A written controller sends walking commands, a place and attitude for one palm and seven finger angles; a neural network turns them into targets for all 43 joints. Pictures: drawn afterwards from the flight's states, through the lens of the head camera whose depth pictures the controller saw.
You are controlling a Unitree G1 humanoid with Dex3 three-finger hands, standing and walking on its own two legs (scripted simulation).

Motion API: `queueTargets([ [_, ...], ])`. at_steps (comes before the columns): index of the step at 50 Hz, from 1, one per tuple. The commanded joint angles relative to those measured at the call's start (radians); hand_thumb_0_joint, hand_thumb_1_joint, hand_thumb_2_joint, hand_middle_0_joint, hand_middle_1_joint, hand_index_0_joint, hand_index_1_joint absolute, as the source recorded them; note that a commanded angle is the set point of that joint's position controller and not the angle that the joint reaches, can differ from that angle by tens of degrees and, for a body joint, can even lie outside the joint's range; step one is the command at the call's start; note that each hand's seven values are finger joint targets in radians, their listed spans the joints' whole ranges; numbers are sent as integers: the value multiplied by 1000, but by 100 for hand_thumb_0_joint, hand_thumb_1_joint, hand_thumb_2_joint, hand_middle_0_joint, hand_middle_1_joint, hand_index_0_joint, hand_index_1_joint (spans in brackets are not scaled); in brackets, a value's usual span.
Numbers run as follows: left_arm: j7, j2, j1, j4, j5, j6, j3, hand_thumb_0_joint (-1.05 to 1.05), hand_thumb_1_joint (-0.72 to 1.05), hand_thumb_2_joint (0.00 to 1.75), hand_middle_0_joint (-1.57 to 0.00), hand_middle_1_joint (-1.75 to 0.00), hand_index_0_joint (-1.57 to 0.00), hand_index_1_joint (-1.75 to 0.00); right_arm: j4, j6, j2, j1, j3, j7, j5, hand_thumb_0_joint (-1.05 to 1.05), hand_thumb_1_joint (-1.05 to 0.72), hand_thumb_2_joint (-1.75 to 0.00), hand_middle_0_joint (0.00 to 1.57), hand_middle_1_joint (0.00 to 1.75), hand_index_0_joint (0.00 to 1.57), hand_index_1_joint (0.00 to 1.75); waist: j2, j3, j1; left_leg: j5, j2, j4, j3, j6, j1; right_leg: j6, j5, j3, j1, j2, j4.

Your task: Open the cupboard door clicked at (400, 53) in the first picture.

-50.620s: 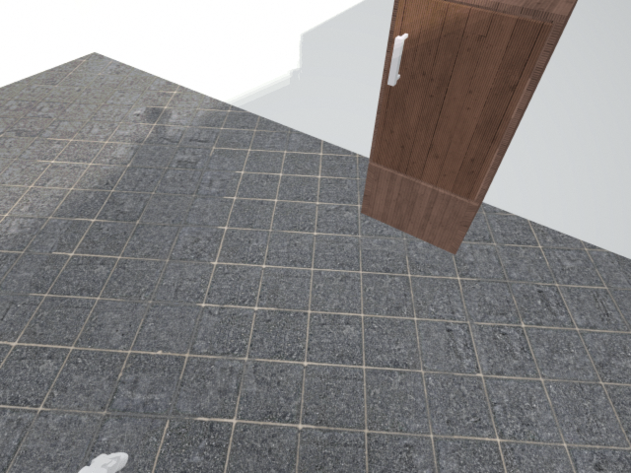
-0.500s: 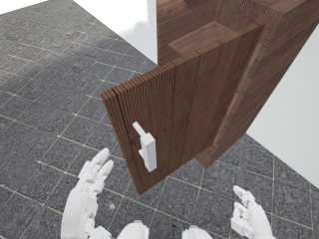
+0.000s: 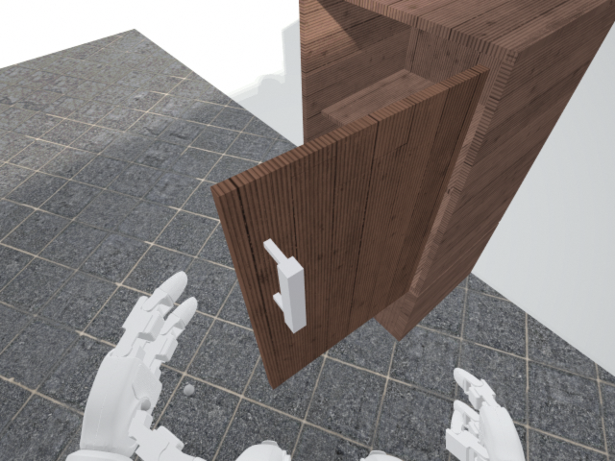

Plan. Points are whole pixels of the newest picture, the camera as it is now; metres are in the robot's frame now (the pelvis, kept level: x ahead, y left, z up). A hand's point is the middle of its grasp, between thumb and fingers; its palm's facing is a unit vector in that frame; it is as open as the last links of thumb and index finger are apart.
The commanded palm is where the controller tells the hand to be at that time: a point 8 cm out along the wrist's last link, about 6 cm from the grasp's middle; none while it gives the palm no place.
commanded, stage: draw the hand back to the body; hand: left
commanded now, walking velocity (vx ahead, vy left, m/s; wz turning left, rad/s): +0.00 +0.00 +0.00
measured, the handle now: (284, 287) +0.33 +0.06 +0.05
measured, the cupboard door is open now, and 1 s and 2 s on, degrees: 85 85 85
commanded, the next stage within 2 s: step back with the hand held close in 1.32 s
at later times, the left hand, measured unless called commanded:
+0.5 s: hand (91, 352) +0.20 +0.21 +0.15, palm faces +0.22 -0.91 -0.34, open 14.3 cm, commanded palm +0.16 +0.26 +0.18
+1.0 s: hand out of the picture +0.22 +0.28 +0.25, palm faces +0.47 -0.78 -0.41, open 8.4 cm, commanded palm +0.18 +0.31 +0.25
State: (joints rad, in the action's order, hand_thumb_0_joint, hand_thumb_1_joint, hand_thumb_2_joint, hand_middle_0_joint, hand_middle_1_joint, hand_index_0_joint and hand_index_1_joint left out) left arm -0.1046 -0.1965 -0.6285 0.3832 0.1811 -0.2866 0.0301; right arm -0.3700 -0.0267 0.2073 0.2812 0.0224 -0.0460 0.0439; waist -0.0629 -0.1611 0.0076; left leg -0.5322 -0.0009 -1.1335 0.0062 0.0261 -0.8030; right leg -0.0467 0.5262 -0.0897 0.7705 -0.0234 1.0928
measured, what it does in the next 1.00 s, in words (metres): rises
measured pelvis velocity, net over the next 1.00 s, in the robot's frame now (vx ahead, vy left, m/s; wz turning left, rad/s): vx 0.04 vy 0.01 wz -0.01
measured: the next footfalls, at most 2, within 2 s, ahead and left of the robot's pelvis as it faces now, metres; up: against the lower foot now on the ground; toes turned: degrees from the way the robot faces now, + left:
none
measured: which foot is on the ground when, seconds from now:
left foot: down 0.00-1.00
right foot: down 0.00-1.00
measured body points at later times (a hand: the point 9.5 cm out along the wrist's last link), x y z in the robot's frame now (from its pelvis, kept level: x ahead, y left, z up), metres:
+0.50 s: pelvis +0.03 +0.02 +0.05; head +0.02 +0.00 +0.50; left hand +0.18 +0.26 +0.17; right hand +0.21 -0.20 -0.02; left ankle +0.02 +0.10 -0.66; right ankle +0.01 -0.09 -0.66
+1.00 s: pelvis +0.04 +0.01 +0.08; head +0.02 +0.00 +0.53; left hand +0.19 +0.32 +0.27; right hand +0.23 -0.21 +0.01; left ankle +0.02 +0.10 -0.66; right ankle +0.01 -0.09 -0.66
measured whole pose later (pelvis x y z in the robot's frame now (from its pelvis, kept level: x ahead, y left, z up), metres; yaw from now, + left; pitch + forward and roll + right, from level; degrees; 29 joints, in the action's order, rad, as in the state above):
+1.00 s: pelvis +0.04 +0.01 +0.08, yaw -1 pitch -3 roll -1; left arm 0.13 -0.37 -0.48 0.46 0.07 -0.04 -0.35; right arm -0.59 -0.09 0.24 0.21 0.04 -0.08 0.02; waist -0.06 -0.01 0.07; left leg -0.30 -0.02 -0.49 -0.03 0.04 -0.14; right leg -0.02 0.28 -0.04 0.11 -0.02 0.45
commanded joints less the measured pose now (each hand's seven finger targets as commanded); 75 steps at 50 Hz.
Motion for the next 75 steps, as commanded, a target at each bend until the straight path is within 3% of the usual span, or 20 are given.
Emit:
queueTargets([
  [1,-13,-60,-15,185,23,-13,-45,0,-50,30,-15,-30,-15,-30,188,-68,120,-87,-43,-19,4,0,-90,-90,20,30,20,30,95,-36,-26,113,-13,226,38,6,94,32,-74,75,-123,2,-284],
  [4,-22,-123,3,214,32,-10,-111,0,-50,30,-15,-30,-15,-30,180,-79,125,-82,-40,-25,0,0,-90,-90,20,30,20,30,75,-33,-12,124,-11,248,39,6,117,26,-71,78,-158,2,-302],
  [9,-39,-145,-1,294,68,-25,-163,0,-43,33,-15,-30,-15,-30,168,-107,122,-81,-35,-24,6,0,-90,-90,20,30,20,30,-12,-80,8,203,-10,296,45,0,207,18,-180,47,-217,-7,-296],
  [12,-56,-153,-13,282,88,-5,-191,0,-32,37,-16,-30,-16,-30,149,-121,122,-79,-34,-24,14,0,-90,-90,20,30,20,30,-15,-61,5,247,-6,315,47,-4,241,21,-240,36,-231,-11,-309],
  [13,73,-291,-55,327,-58,70,-226,0,-29,39,-16,-30,-16,-30,157,-94,118,-80,-41,-55,3,0,-90,-90,20,30,20,30,-36,-85,62,265,15,368,35,-1,272,8,-245,99,-278,24,-365],
  [16,170,-149,-88,302,-95,169,-141,0,-18,43,-16,-30,-16,-30,139,-73,101,-71,-26,-65,-5,0,-90,-90,20,30,20,30,-16,14,18,286,17,399,39,0,301,17,-262,70,-287,28,-401],
  [19,214,-206,-62,317,-120,198,-191,0,-8,48,-16,-30,-16,-30,120,-64,110,-85,-25,-72,-9,0,-90,-90,20,30,20,30,44,4,25,343,23,433,42,4,356,19,-306,63,-347,26,-437],
  [24,251,-262,16,369,-139,207,-244,0,9,55,-17,-30,-17,-30,87,-89,117,-108,-13,-81,-17,0,-90,-90,20,30,20,30,38,-11,31,416,28,504,50,3,462,21,-350,57,-426,33,-483],
  [27,258,-261,47,355,-139,215,-265,0,20,60,-18,-30,-18,-30,59,-100,113,-117,-4,-78,-18,0,-90,-90,20,30,20,30,-13,31,32,444,31,546,53,-5,505,22,-355,57,-447,34,-518],
  [40,250,-316,129,278,-116,201,-424,0,65,80,-19,-30,-19,-30,-25,-112,121,-179,-14,-51,-26,0,-90,-90,20,30,20,30,37,87,53,569,39,682,32,-15,625,21,-470,60,-617,29,-645],
  [45,252,-361,218,307,-112,186,-491,0,83,87,-20,-30,-20,-30,-53,-115,123,-190,-16,-45,-28,0,-90,-90,20,30,20,30,-70,76,56,600,34,709,21,-17,670,16,-500,70,-661,33,-679],
  [47,253,-369,242,297,-109,182,-509,0,90,90,-20,-30,-20,-30,-63,-117,124,-193,-18,-43,-29,0,-90,-90,20,30,20,30,-56,84,55,600,35,721,23,-18,682,17,-497,67,-663,29,-690],
  [50,237,-286,171,193,-102,192,-445,0,90,90,-20,-30,-20,-30,-71,-108,129,-199,-25,-35,-29,0,-90,-90,20,30,20,30,9,140,52,567,38,740,17,-11,673,22,-483,64,-656,28,-710],
  [56,236,-337,208,252,-105,173,-476,0,90,90,-20,-30,-20,-30,-67,-98,136,-217,-36,-35,-32,0,-90,-90,20,30,20,30,22,83,61,509,29,754,6,2,692,22,-477,77,-698,30,-727],
  [61,245,-358,235,300,-111,161,-488,0,90,90,-20,-30,-20,-30,-79,-118,123,-223,-29,-41,-30,0,-90,-90,20,30,20,30,-64,96,59,496,22,757,5,-3,699,17,-469,84,-694,30,-740],
  [71,235,-314,217,192,-103,161,-460,0,90,90,-20,-30,-20,-30,-95,-112,128,-229,-38,-40,-31,0,-90,-90,20,30,20,30,35,170,54,411,25,774,-1,8,699,24,-380,94,-654,28,-787],
  [72,239,-346,303,213,-105,155,-476,0,90,90,-20,-30,-20,-30,-100,-113,130,-235,-38,-42,-29,0,-90,-90,20,30,20,30,35,162,48,397,22,773,-1,10,701,25,-366,101,-650,29,-795],
  [73,246,-469,379,241,-117,112,-605,0,90,90,-20,-30,-20,-30,-75,-99,149,-213,-44,-40,-20,0,-90,-90,20,30,20,30,60,207,11,335,36,732,27,29,644,28,-386,221,-555,79,-855],
  [74,245,-473,375,212,-124,93,-611,0,90,90,-20,-30,-20,-30,-94,-90,138,-208,-43,-41,-24,0,-90,-90,20,30,20,30,65,202,10,324,29,707,37,27,645,17,-397,237,-549,109,-869],
  [75,238,-397,267,158,-123,96,-552,0,90,90,-20,-30,-20,-30,-102,-80,136,-216,-47,-40,-30,0,-90,-90,20,30,20,30,75,183,4,362,31,695,34,26,669,14,-446,237,-544,119,-860],
])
